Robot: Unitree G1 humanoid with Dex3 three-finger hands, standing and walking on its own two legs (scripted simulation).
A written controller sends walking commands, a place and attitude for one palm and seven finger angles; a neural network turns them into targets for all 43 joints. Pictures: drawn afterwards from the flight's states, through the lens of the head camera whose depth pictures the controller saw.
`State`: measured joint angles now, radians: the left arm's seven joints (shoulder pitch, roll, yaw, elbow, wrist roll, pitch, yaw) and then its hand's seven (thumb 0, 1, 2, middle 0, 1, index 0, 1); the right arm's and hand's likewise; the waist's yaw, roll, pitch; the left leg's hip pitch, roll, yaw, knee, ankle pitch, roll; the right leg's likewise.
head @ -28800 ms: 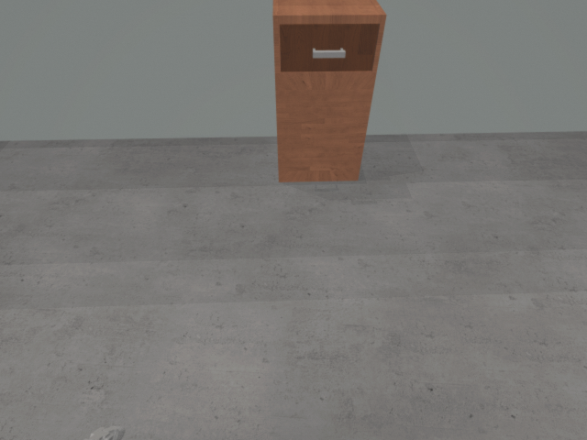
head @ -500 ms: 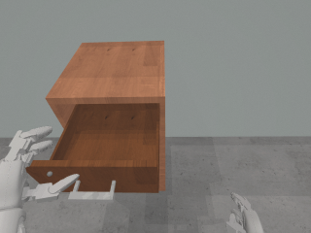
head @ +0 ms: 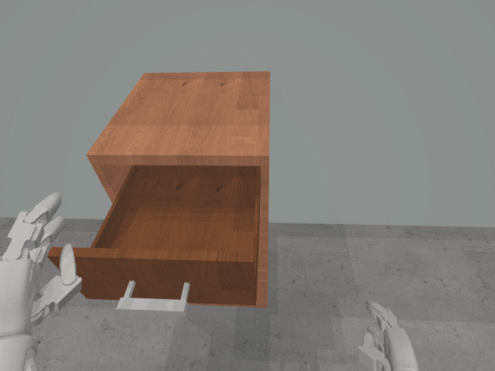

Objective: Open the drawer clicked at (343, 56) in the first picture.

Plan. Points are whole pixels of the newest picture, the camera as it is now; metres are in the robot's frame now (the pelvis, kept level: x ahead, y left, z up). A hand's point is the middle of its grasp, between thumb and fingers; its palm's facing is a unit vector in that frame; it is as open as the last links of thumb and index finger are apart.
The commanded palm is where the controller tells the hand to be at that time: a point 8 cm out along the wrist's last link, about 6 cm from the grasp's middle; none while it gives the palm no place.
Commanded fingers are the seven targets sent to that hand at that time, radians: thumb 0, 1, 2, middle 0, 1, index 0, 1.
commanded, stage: draw the hand back to the body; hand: left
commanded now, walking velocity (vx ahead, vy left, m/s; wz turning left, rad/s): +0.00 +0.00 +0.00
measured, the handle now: (155, 296) +0.26 +0.23 -0.08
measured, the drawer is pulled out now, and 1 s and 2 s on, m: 0.25 0.25 0.25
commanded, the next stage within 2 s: step back with the hand held close in 0.02 s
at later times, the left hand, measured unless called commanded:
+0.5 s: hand (49, 296) +0.16 +0.26 +0.14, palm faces +0.26 -0.82 -0.50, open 7.4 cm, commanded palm +0.09 +0.31 +0.17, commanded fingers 0.00 0.90 0.90 -0.20 -0.30 -0.20 -0.30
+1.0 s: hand out of the picture +0.09 +0.28 +0.16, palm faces +0.39 -0.82 -0.41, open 7.4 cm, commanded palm +0.02 +0.32 +0.17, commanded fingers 0.00 0.90 0.90 -0.20 -0.30 -0.20 -0.30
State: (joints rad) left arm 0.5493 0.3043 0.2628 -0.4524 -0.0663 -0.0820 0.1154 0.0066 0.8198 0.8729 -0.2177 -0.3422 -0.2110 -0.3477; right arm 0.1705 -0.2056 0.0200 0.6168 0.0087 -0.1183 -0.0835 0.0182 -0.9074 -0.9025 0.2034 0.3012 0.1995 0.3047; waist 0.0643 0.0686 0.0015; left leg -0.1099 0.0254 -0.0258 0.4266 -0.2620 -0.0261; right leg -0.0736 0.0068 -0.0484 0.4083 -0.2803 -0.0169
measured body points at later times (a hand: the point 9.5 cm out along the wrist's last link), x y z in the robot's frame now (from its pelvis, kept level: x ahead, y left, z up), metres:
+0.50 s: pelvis -0.03 +0.03 +0.00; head +0.01 +0.03 +0.44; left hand +0.14 +0.30 +0.17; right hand +0.15 -0.21 -0.09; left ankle -0.02 +0.14 -0.74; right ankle -0.03 -0.10 -0.74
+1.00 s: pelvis -0.10 +0.03 -0.02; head -0.08 +0.06 +0.43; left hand +0.06 +0.32 +0.18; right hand +0.08 -0.20 -0.09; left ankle -0.03 +0.13 -0.74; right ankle -0.04 -0.10 -0.74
